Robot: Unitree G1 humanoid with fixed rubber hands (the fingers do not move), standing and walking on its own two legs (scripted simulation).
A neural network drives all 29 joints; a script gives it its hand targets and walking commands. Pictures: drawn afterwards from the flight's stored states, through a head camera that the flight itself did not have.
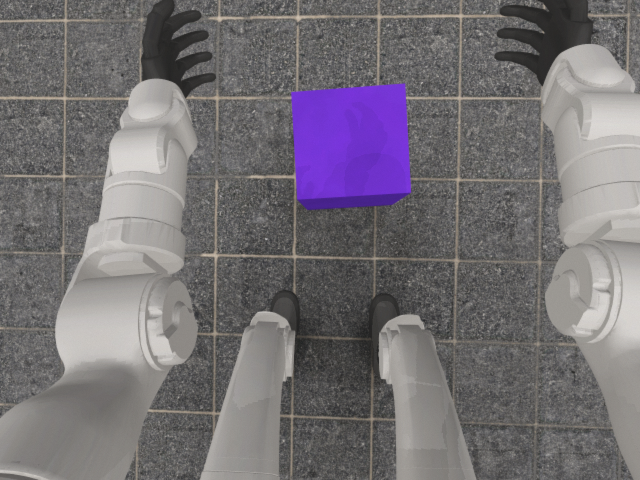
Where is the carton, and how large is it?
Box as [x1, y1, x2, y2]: [291, 84, 410, 209]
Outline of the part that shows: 404,84 291,92 297,199 307,209 392,204 410,192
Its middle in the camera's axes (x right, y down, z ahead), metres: +0.06 -0.19 +0.84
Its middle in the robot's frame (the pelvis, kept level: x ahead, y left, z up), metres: +0.54 -0.01 -0.53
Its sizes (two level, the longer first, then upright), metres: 0.210 0.200 0.250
